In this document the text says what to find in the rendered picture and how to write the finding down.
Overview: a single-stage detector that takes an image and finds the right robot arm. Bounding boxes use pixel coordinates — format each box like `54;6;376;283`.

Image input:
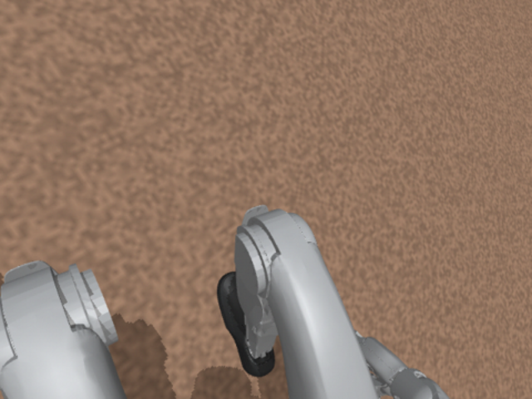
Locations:
390;368;450;399

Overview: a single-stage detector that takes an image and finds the right robot foot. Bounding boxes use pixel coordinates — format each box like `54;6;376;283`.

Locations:
217;272;275;377

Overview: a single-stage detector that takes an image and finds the right robot hand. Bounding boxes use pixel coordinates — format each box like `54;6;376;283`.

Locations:
354;330;408;399

